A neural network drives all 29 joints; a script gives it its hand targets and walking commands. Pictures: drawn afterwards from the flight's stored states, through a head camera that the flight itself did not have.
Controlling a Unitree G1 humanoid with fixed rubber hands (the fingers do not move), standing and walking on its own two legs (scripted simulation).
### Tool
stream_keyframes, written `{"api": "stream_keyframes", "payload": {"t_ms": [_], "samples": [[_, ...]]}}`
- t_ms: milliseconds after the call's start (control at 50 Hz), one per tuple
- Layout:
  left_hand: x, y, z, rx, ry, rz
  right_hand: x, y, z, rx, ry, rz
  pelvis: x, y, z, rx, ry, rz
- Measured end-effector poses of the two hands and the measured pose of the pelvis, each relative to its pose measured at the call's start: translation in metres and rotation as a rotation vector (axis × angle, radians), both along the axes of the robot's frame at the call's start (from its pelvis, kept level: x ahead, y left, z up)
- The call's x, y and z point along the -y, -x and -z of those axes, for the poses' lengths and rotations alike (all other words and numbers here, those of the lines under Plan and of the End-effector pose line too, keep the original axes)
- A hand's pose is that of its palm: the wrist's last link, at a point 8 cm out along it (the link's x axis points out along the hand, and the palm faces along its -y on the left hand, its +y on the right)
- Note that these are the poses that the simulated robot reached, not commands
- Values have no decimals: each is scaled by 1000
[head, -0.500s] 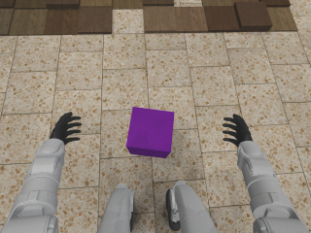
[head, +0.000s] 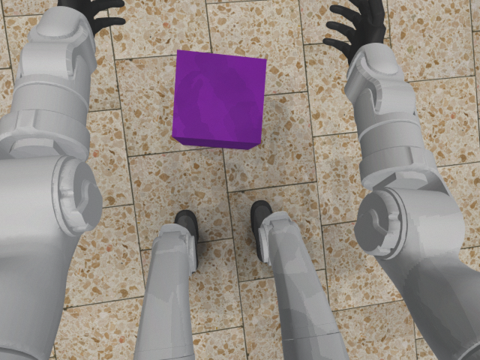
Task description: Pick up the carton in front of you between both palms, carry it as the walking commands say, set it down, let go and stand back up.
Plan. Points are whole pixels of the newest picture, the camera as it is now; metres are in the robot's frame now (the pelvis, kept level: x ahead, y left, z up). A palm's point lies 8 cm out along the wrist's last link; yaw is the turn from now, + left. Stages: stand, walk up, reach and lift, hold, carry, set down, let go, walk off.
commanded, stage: reach and lift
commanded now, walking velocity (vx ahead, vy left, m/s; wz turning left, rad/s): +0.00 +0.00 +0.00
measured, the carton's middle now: (218, 108) +0.53 -0.02 -0.51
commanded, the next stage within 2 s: none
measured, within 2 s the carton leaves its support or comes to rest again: leaves its support in 1.68 s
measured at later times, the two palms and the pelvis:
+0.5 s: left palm (130, 82) +0.55 +0.16 -0.32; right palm (310, 92) +0.50 -0.21 -0.31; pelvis +0.02 -0.01 -0.14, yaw -2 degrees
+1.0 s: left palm (147, 98) +0.55 +0.16 -0.45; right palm (289, 105) +0.50 -0.20 -0.44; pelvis -0.02 +0.00 -0.26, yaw -2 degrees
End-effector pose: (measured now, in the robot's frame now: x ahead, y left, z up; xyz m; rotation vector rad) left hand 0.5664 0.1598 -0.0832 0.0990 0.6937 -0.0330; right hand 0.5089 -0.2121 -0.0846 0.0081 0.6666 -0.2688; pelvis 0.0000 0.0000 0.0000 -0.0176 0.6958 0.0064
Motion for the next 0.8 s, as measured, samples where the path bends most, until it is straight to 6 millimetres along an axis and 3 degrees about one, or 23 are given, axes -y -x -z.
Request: {"api": "stream_keyframes", "payload": {"t_ms": [120,220,340,440,500,680,800], "samples": [[3,-10,40,9,-1,3,-8,-6,37,4,2,15,2,-18,10,-85,5,-4],[-3,-16,78,10,-9,-25,-3,-10,79,-18,7,26,4,-31,33,-156,13,-6],[-6,-5,148,-31,-28,-48,-2,-4,145,-42,4,8,8,-37,72,-229,13,0],[-5,15,210,-53,-21,-55,-1,7,200,-59,1,3,9,-31,113,-240,12,10],[-4,13,238,-31,-14,-52,0,6,224,-40,12,-2,9,-24,143,-219,12,14],[-9,20,304,-17,-27,-42,-7,14,294,-59,-8,1,4,4,211,-129,13,21],[1,12,329,-8,-14,-37,-3,12,327,-72,20,-8,0,20,241,-39,19,12]]}}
